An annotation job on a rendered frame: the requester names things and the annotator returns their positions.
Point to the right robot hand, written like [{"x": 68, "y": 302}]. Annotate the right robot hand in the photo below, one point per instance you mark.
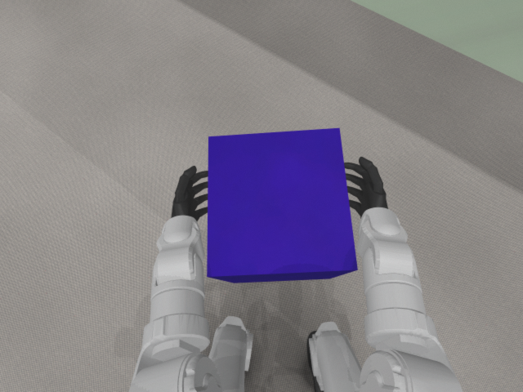
[{"x": 372, "y": 193}]

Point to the robot right forearm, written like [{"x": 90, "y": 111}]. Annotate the robot right forearm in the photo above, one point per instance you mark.
[{"x": 396, "y": 313}]

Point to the robot left forearm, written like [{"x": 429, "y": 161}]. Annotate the robot left forearm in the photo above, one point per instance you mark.
[{"x": 177, "y": 322}]

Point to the left robot shin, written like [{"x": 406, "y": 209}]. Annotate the left robot shin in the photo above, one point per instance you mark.
[{"x": 232, "y": 320}]

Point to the right robot upper arm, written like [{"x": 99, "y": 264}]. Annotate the right robot upper arm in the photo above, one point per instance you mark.
[{"x": 389, "y": 370}]

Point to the left robot hand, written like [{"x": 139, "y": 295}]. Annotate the left robot hand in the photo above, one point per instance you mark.
[{"x": 184, "y": 203}]

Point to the carton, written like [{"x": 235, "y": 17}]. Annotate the carton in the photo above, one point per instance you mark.
[{"x": 278, "y": 207}]

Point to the left robot upper arm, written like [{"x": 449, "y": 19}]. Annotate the left robot upper arm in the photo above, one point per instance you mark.
[{"x": 192, "y": 372}]

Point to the left robot thigh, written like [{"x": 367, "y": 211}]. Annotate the left robot thigh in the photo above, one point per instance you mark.
[{"x": 231, "y": 353}]

